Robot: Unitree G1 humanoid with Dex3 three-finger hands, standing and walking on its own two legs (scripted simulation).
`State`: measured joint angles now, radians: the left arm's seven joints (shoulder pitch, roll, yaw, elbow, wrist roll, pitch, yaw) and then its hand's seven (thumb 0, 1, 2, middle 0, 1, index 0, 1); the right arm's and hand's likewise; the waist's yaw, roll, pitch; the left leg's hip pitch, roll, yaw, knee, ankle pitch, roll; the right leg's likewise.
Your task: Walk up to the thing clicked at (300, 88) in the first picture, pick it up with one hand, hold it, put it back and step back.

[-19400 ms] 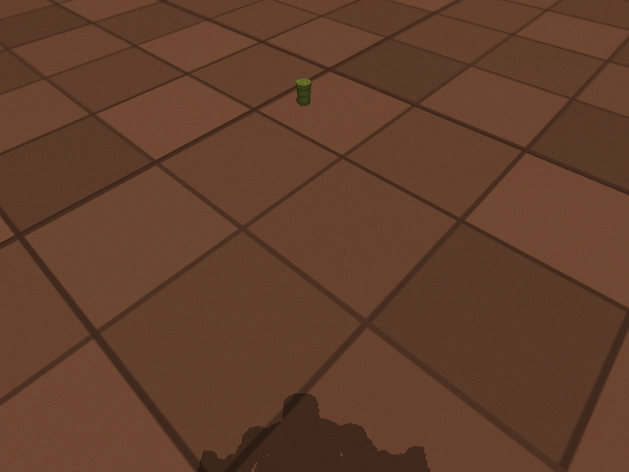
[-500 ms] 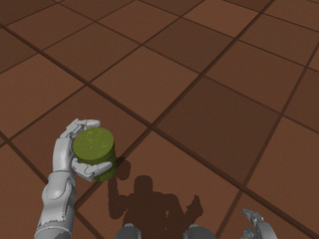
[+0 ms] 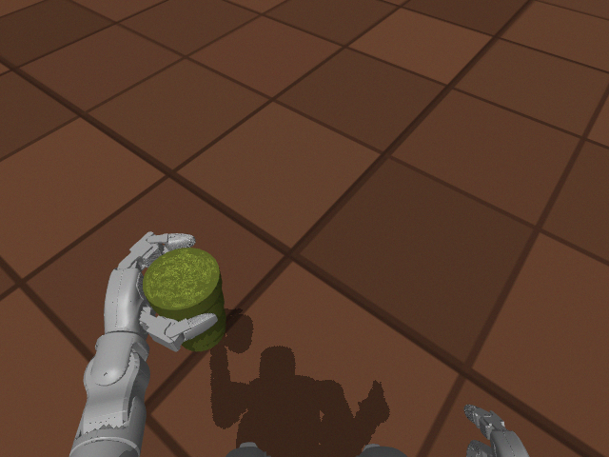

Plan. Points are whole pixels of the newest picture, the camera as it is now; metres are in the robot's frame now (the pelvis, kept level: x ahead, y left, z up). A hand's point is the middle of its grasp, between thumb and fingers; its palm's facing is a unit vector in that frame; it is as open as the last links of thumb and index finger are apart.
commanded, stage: hold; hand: left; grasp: from the side
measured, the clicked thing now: (192, 305) +0.32 +0.16 +0.00
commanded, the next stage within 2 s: none
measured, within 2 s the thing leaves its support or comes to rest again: neither
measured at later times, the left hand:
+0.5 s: hand (170, 296) +0.31 +0.17 +0.05, palm faces +0.03 -1.00 -0.01, open 11.8 cm
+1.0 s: hand (172, 295) +0.31 +0.17 +0.05, palm faces +0.01 -1.00 -0.02, open 11.8 cm
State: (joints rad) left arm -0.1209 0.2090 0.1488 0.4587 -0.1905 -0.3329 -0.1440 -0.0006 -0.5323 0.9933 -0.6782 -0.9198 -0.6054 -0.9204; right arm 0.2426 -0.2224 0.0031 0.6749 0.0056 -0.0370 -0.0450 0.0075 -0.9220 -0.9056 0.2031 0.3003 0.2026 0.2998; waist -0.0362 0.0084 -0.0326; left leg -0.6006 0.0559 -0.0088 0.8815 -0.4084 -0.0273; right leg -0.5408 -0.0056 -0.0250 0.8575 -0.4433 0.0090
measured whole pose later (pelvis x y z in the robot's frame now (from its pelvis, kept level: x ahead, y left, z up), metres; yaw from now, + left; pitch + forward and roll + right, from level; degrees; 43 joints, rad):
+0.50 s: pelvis +0.00 +0.00 +0.01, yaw +0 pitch +5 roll -1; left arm -0.10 0.21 0.14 0.44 -0.19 -0.33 -0.14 0.00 -0.53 0.99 -0.68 -0.92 -0.60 -0.92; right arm 0.23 -0.22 0.00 0.68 0.01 -0.05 -0.04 0.01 -0.92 -0.91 0.20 0.30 0.20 0.30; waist -0.03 0.01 -0.02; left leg -0.53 0.05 -0.01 0.83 -0.38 -0.02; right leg -0.47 -0.01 -0.02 0.80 -0.41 0.01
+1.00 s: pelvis -0.01 +0.00 +0.01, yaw +0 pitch +4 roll -1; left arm -0.13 0.22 0.14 0.48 -0.19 -0.36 -0.15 0.00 -0.53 0.99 -0.67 -0.93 -0.60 -0.93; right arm 0.24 -0.22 0.00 0.69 0.01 -0.05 -0.04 0.01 -0.92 -0.91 0.20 0.30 0.20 0.30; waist -0.03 0.01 -0.01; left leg -0.52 0.05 -0.01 0.81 -0.36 -0.03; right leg -0.46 -0.01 -0.02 0.80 -0.40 0.01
